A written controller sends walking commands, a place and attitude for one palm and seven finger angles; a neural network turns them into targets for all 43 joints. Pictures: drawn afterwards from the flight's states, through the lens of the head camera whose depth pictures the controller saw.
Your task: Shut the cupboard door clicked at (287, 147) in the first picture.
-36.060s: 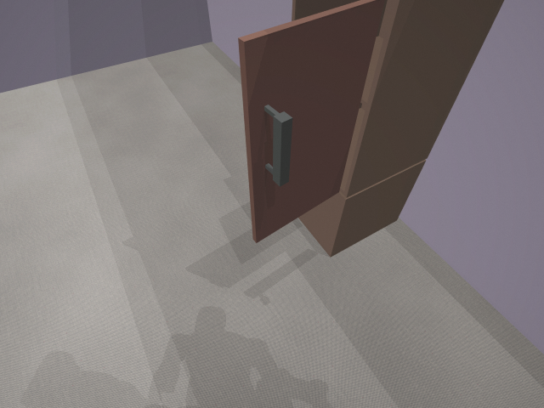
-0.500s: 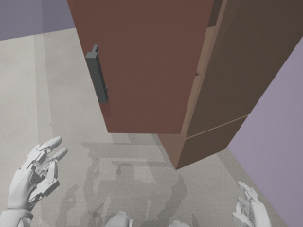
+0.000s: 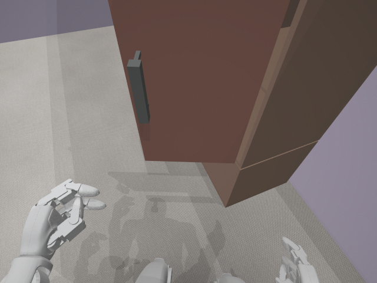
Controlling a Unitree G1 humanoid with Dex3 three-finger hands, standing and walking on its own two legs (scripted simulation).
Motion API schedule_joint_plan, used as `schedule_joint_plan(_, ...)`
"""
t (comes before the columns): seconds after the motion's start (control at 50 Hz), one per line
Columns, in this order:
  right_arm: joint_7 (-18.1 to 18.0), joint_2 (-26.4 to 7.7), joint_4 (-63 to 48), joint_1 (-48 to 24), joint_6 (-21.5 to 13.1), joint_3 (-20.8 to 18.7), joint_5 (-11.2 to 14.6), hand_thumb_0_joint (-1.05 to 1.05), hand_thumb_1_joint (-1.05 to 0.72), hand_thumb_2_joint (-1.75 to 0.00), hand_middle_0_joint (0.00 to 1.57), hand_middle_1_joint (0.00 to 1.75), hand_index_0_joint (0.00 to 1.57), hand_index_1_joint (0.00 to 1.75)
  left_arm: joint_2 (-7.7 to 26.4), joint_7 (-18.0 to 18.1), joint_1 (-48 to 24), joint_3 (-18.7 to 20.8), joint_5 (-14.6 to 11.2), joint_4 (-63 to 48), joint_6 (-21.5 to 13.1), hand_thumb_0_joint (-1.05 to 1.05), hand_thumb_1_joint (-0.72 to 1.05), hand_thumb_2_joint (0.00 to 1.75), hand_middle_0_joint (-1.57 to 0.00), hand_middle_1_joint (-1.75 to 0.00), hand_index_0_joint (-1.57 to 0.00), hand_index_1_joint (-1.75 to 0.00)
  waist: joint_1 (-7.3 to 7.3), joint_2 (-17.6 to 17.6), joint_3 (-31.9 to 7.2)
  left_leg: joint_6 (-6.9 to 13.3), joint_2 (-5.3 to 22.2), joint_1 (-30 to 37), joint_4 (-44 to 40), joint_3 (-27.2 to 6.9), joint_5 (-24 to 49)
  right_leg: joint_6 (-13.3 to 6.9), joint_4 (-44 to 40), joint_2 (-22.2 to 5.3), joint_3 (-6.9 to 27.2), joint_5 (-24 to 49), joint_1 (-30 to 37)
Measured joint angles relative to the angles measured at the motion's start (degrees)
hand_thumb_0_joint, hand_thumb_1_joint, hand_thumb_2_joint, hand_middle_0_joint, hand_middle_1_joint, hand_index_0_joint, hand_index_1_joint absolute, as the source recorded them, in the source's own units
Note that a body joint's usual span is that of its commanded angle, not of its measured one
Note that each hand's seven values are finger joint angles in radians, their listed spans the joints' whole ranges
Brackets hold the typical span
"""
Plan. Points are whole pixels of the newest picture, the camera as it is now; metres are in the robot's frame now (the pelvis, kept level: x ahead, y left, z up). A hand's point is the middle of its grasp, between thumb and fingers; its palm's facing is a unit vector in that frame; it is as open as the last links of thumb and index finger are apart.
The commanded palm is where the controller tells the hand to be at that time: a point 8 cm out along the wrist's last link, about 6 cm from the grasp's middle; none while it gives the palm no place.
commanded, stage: raise the hand and make a fist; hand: left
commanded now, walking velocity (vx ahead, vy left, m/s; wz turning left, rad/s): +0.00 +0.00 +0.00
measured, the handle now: (141, 89) +0.53 +0.15 +0.10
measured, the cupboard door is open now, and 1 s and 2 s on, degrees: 66 66 66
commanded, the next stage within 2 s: bring the fist close to the handle in 1.10 s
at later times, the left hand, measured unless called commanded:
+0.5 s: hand (71, 211) +0.23 +0.22 +0.09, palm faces +0.03 -1.00 -0.04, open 3.1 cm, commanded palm +0.20 +0.27 +0.09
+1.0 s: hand (90, 205) +0.23 +0.19 +0.10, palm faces +0.03 -1.00 -0.05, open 3.1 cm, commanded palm +0.21 +0.24 +0.10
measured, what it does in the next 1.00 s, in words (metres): stands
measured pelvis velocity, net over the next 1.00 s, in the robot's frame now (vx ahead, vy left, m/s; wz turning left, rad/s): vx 0.01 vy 0.00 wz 0.01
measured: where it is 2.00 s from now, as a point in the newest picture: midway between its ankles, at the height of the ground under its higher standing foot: outside the picture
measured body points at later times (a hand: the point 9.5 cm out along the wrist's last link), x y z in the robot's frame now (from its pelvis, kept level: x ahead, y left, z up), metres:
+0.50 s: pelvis +0.01 +0.03 +0.01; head +0.04 +0.04 +0.46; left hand +0.22 +0.27 +0.09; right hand +0.21 -0.18 -0.04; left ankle +0.06 +0.11 -0.66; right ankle +0.01 -0.12 -0.66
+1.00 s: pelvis +0.01 +0.00 +0.02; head +0.03 -0.01 +0.47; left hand +0.23 +0.24 +0.11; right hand +0.18 -0.24 -0.05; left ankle +0.06 +0.11 -0.66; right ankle +0.01 -0.12 -0.66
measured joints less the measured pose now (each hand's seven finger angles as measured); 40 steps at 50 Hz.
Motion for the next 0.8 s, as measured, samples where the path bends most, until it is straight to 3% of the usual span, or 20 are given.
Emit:
schedule_joint_plan(0.12, 0.60, -1.81, -0.67, -0.25, 0.73, -0.28, -0.32, 0.02, -0.90, -0.90, 0.21, 0.30, 0.20, 0.30, -0.53, 1.40, 2.13, -2.22, 0.95, -3.51, -0.55, 0.02, 0.90, 0.90, -0.89, -1.05, -0.89, -1.05, 0.23, -0.05, 0.35, 1.23, -0.80, 0.15, 0.58, 0.34, -0.77, 1.16, -0.32, -0.79, 0.26, -0.45, 0.75)
schedule_joint_plan(0.36, 1.05, -1.45, -4.72, -3.29, 3.16, 0.92, -0.25, 0.02, -0.91, -0.90, 0.21, 0.30, 0.20, 0.30, -0.22, 4.40, 2.36, -4.50, 2.93, -8.81, 3.17, 0.02, 0.90, 0.90, -1.11, -1.29, -1.11, -1.29, 0.83, -0.25, 0.58, 2.15, -1.33, 3.58, -1.31, 0.20, -0.71, 1.99, -3.77, -1.22, 0.11, 0.34, 5.03)
schedule_joint_plan(0.56, 1.29, -1.05, -5.49, -2.56, 4.50, 2.52, -0.06, 0.01, -0.90, -0.90, 0.21, 0.30, 0.20, 0.30, 0.05, 4.28, 0.88, -4.65, 3.01, -8.54, 5.51, 0.02, 0.90, 0.90, -1.26, -1.45, -1.26, -1.45, 1.09, 0.32, 0.76, 1.95, -1.32, 6.92, -3.84, -0.01, 0.15, 1.85, -6.40, -1.17, -0.05, 1.28, 8.38)
schedule_joint_plan(0.8, 0.78, -2.27, -3.36, -0.60, 4.27, 2.02, 0.59, 0.02, -0.90, -0.90, 0.21, 0.30, 0.20, 0.30, 0.18, 4.13, -0.81, -4.16, 2.26, -6.94, 6.37, 0.02, 0.90, 0.90, -1.30, -1.50, -1.30, -1.50, 0.33, 0.73, 1.51, 0.88, -0.87, 10.08, -6.74, -0.06, 1.32, 0.88, -8.16, -0.76, 0.01, 2.01, 10.84)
